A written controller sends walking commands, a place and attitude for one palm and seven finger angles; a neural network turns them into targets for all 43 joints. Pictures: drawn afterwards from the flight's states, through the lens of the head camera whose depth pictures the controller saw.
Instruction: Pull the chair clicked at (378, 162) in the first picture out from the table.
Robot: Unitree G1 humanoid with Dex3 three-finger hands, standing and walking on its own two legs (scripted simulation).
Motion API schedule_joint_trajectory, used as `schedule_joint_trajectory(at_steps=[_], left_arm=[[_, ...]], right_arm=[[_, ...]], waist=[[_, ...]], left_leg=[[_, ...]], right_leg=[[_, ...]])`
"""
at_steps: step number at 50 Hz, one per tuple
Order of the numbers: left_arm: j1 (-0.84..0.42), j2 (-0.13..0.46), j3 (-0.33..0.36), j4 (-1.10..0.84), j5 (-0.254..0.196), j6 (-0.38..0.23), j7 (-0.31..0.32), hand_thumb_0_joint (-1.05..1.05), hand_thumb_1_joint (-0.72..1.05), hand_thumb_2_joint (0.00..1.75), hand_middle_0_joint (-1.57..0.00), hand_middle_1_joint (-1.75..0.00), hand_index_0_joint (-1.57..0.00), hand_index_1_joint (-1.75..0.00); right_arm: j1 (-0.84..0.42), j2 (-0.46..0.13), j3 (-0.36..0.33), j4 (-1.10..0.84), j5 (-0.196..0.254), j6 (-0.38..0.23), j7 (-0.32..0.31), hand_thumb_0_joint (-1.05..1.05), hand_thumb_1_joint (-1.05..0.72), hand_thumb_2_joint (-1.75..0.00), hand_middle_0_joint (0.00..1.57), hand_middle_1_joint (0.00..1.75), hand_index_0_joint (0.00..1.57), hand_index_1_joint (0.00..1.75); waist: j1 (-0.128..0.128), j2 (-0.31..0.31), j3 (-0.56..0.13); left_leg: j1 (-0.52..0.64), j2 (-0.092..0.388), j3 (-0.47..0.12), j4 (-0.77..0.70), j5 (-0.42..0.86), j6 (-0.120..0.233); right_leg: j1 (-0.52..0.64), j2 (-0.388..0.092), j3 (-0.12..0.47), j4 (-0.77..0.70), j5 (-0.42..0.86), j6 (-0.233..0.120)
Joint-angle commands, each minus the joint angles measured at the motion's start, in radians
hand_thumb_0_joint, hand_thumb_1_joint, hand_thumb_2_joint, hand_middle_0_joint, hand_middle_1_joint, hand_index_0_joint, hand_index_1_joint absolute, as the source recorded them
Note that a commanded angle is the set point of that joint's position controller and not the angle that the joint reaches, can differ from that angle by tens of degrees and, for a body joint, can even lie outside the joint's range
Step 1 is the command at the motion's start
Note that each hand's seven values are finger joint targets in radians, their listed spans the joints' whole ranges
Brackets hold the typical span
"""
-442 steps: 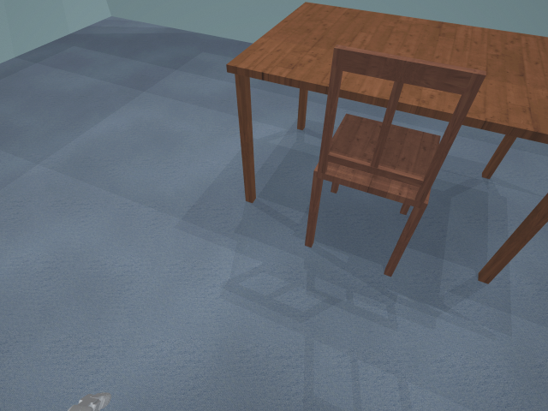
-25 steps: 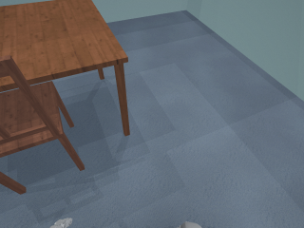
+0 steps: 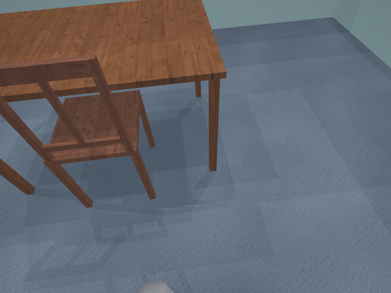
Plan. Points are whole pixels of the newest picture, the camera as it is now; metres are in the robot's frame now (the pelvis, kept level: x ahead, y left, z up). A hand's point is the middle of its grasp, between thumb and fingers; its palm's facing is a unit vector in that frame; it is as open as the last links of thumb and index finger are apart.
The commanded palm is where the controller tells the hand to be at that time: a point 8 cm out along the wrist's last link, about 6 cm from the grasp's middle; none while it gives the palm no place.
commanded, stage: turn to face it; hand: left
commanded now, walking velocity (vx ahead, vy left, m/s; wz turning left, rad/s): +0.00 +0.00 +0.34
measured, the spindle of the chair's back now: (64, 115) +0.66 +0.50 -0.09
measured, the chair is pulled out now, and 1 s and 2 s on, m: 0.00 0.00 0.00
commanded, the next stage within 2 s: take the last steps up to it in 0.22 s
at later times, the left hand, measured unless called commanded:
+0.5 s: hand out of the picture +0.04 +0.24 -0.16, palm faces +0.19 -0.95 -0.25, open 7.4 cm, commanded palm none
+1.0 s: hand out of the picture -0.01 +0.18 -0.18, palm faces +0.36 -0.92 -0.14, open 7.4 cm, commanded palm none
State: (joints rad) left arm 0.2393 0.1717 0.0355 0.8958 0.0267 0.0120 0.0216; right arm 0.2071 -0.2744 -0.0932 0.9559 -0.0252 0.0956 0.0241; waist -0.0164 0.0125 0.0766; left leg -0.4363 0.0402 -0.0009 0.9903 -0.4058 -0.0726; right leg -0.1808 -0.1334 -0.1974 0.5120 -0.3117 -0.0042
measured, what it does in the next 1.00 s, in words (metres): walks ahead: left foot, then right foot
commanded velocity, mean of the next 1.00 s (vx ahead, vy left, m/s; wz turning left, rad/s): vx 0.20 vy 0.01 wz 0.12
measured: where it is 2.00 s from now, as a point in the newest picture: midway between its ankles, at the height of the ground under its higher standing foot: outside the picture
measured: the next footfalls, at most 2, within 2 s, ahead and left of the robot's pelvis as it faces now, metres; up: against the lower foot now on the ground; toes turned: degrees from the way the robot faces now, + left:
left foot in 0.14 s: +0.02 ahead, +0.15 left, +0.00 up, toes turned +8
right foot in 0.54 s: +0.08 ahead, -0.08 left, +0.00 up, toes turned +3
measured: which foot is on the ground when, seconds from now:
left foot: up 0.00-0.12, down 0.14-0.54, up 0.56-0.98, down 1.00-1.00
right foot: down 0.00-0.14, up 0.16-0.52, down 0.54-1.00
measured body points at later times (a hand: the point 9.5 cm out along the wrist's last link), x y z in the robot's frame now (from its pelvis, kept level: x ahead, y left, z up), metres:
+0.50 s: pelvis +0.02 +0.03 -0.01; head +0.02 +0.02 +0.44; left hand +0.03 +0.28 -0.14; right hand +0.12 -0.19 -0.16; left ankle -0.02 +0.15 -0.74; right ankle +0.03 -0.09 -0.72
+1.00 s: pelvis +0.15 +0.08 -0.02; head +0.18 +0.10 +0.43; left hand -0.02 +0.23 -0.16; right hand +0.27 -0.12 -0.17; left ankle +0.20 +0.21 -0.74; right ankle +0.04 -0.08 -0.74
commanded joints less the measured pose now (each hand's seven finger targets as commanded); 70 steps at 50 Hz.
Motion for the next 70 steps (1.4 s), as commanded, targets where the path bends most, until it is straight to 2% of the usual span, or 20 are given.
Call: schedule_joint_trajectory(at_steps=[1,5,7,8,13,21,24,25,27,28,34,45,48,49,51,52,57,62,66,70], left_arm=[[0.067,0.252,0.069,-0.040,0.007,-0.014,0.011,0.00,0.90,0.90,-0.20,-0.30,-0.20,-0.30],[0.047,0.238,0.071,-0.024,-0.010,-0.003,0.007,0.00,0.90,0.90,-0.20,-0.30,-0.20,-0.30],[0.026,0.124,0.033,-0.076,-0.018,0.006,0.001,0.00,0.90,0.90,-0.20,-0.30,-0.20,-0.30],[-0.007,0.152,0.033,-0.075,-0.013,0.016,0.009,0.00,0.90,0.90,-0.20,-0.30,-0.20,-0.30],[0.014,0.148,0.040,-0.005,-0.016,0.014,-0.006,0.00,0.90,0.90,-0.20,-0.30,-0.20,-0.30],[0.000,0.102,0.024,-0.004,-0.006,0.003,-0.023,0.00,0.90,0.90,-0.20,-0.30,-0.20,-0.30],[0.105,0.094,0.025,0.035,0.000,-0.020,-0.032,0.00,0.90,0.90,-0.20,-0.30,-0.20,-0.30],[0.170,0.111,0.031,0.059,0.005,-0.031,-0.029,0.00,0.90,0.90,-0.20,-0.30,-0.20,-0.30],[0.309,0.258,0.058,0.084,0.011,-0.048,-0.010,0.00,0.90,0.90,-0.20,-0.30,-0.20,-0.30],[0.291,0.247,0.054,0.076,0.001,-0.047,-0.002,0.00,0.90,0.90,-0.20,-0.30,-0.20,-0.30],[0.176,0.092,0.019,0.092,-0.006,-0.087,-0.001,0.00,0.90,0.90,-0.20,-0.30,-0.20,-0.30],[0.320,0.096,0.023,0.219,0.004,-0.093,0.008,0.00,0.90,0.90,-0.20,-0.30,-0.20,-0.30],[0.282,0.107,0.027,0.225,-0.001,-0.083,0.008,0.00,0.90,0.90,-0.20,-0.30,-0.20,-0.30],[0.269,0.089,0.025,0.220,-0.006,-0.082,0.007,0.00,0.90,0.90,-0.20,-0.30,-0.20,-0.30],[0.308,0.013,0.009,0.181,-0.021,-0.078,-0.004,0.00,0.90,0.90,-0.20,-0.30,-0.20,-0.30],[0.256,0.032,0.017,0.167,-0.018,-0.075,0.002,0.00,0.90,0.90,-0.20,-0.30,-0.20,-0.30],[0.203,-0.019,0.023,0.190,-0.001,-0.045,-0.016,0.00,0.90,0.90,-0.20,-0.30,-0.20,-0.30],[0.157,-0.003,0.027,0.147,0.000,-0.018,-0.021,0.00,0.90,0.90,-0.20,-0.30,-0.20,-0.30],[0.088,0.003,0.012,0.121,-0.008,-0.008,-0.002,0.00,0.90,0.90,-0.20,-0.30,-0.20,-0.30],[0.087,0.049,0.016,0.111,-0.007,-0.010,0.009,0.00,0.90,0.90,-0.20,-0.30,-0.20,-0.30]], right_arm=[[-0.100,-0.012,0.015,-0.112,0.014,-0.052,0.000,0.00,-0.90,-0.90,0.20,0.30,0.20,0.30],[0.018,-0.058,0.010,-0.081,0.011,-0.075,-0.008,0.00,-0.90,-0.90,0.20,0.30,0.20,0.30],[0.122,-0.233,-0.026,-0.065,0.011,-0.086,-0.024,0.00,-0.90,-0.90,0.20,0.30,0.20,0.30],[0.128,-0.225,-0.020,-0.052,0.011,-0.076,-0.028,0.00,-0.90,-0.90,0.20,0.30,0.20,0.30],[-0.031,-0.110,0.016,-0.076,0.007,-0.087,-0.050,0.00,-0.90,-0.90,0.20,0.30,0.20,0.30],[0.001,-0.108,0.010,-0.043,-0.004,-0.090,-0.038,0.00,-0.90,-0.90,0.20,0.30,0.20,0.30],[-0.010,-0.090,0.013,-0.030,0.000,-0.091,-0.035,0.00,-0.90,-0.90,0.20,0.30,0.20,0.30],[-0.007,-0.057,0.015,-0.027,0.004,-0.094,-0.034,0.00,-0.90,-0.90,0.20,0.30,0.20,0.30],[-0.064,0.031,0.035,-0.090,0.012,-0.104,-0.023,0.00,-0.90,-0.90,0.20,0.30,0.20,0.30],[-0.093,-0.028,0.020,-0.098,0.001,-0.099,-0.016,0.00,-0.90,-0.90,0.20,0.30,0.20,0.30],[0.036,0.036,0.015,0.014,-0.005,-0.092,0.005,0.00,-0.90,-0.90,0.20,0.30,0.20,0.30],[-0.119,0.094,0.039,-0.016,0.008,-0.128,0.013,0.00,-0.90,-0.90,0.20,0.30,0.20,0.30],[0.040,0.064,0.031,0.035,0.004,-0.142,-0.003,0.00,-0.90,-0.90,0.20,0.30,0.20,0.30],[0.193,0.016,0.021,0.083,-0.002,-0.150,-0.013,0.00,-0.90,-0.90,0.20,0.30,0.20,0.30],[0.387,-0.153,-0.014,0.130,0.001,-0.153,-0.039,0.00,-0.90,-0.90,0.20,0.30,0.20,0.30],[0.342,-0.144,-0.011,0.125,0.008,-0.142,-0.045,0.00,-0.90,-0.90,0.20,0.30,0.20,0.30],[0.127,0.053,0.039,0.080,0.006,-0.176,-0.053,0.00,-0.90,-0.90,0.20,0.30,0.20,0.30],[0.111,0.036,0.041,0.068,0.009,-0.174,-0.052,0.00,-0.90,-0.90,0.20,0.30,0.20,0.30],[0.089,0.027,0.050,0.068,0.003,-0.159,-0.061,0.00,-0.90,-0.90,0.20,0.30,0.20,0.30],[0.099,0.014,0.038,0.089,0.007,-0.127,-0.066,0.00,-0.90,-0.90,0.20,0.30,0.20,0.30]], waist=[[0.066,-0.234,-0.084],[-0.004,-0.139,-0.155],[-0.054,0.318,-0.217],[-0.058,0.199,-0.198],[0.005,0.169,-0.104],[-0.003,0.165,-0.044],[0.049,0.122,-0.028],[0.078,0.039,-0.030],[0.150,-0.364,0.017],[0.128,-0.202,0.074],[0.018,-0.106,0.081],[0.075,-0.169,0.055],[-0.010,-0.154,-0.007],[-0.072,-0.064,-0.091],[-0.098,0.297,-0.276],[-0.086,0.174,-0.222],[0.021,0.082,-0.004],[0.044,0.087,0.008],[0.042,0.084,-0.001],[0.046,0.080,-0.003]], left_leg=[[0.014,-0.027,0.078,-0.190,-0.041,0.016],[0.309,-0.021,0.076,-0.574,0.248,0.048],[0.525,0.365,-0.386,-0.624,0.962,0.246],[0.466,0.380,-0.300,-0.591,0.920,0.287],[0.361,0.199,-0.134,-0.596,0.859,0.235],[0.232,0.189,-0.232,-0.717,0.133,0.254],[0.088,0.137,-0.217,-0.660,-0.114,0.211],[-0.006,0.080,-0.185,-0.552,-0.171,0.179],[-0.300,-0.083,-0.001,-0.044,-0.230,0.096],[-0.298,-0.025,-0.062,0.064,-0.152,0.097],[-0.186,0.035,-0.008,0.118,0.207,0.066],[-0.105,0.028,0.111,-0.292,0.173,0.083],[0.174,-0.029,0.146,-0.423,0.199,0.117],[0.372,-0.017,0.107,-0.492,0.240,0.128],[0.686,0.383,-0.446,-0.666,0.417,0.268],[0.615,0.406,-0.426,-0.690,0.389,0.299],[0.194,0.246,-0.077,-0.768,0.506,0.219],[0.222,0.223,-0.016,-0.811,0.475,0.253],[0.228,0.217,0.035,-0.706,0.816,0.227],[0.241,0.197,0.028,-0.579,0.727,0.174]], right_leg=[[0.101,-0.225,0.137,-0.105,0.542,-0.124],[-0.001,-0.183,0.052,0.118,0.472,-0.026],[-0.379,0.018,0.066,0.485,-0.362,0.087],[-0.341,-0.007,0.147,0.562,-0.346,0.065],[-0.330,0.018,0.165,0.591,-0.143,0.076],[-0.189,0.070,0.116,0.268,-0.147,0.060],[0.025,0.113,0.079,0.049,-0.035,0.050],[0.153,0.093,0.113,-0.060,-0.015,0.041],[0.219,-0.303,0.687,-0.384,-0.362,-0.106],[0.108,-0.342,0.706,-0.450,-0.484,-0.152],[-0.010,-0.140,0.280,-0.393,-0.040,-0.080],[0.155,-0.156,0.163,-0.279,0.409,-0.114],[0.075,-0.125,0.113,-0.084,0.522,-0.091],[0.014,-0.080,0.078,0.128,0.490,-0.069],[-0.362,0.124,0.081,0.655,-0.277,-0.006],[-0.396,0.079,0.166,0.749,-0.262,-0.033],[-0.312,0.002,0.175,0.690,0.001,0.003],[-0.354,0.005,0.169,0.535,0.078,0.022],[-0.211,0.035,0.148,0.268,0.096,0.032],[-0.078,0.057,0.131,0.025,0.179,0.027]])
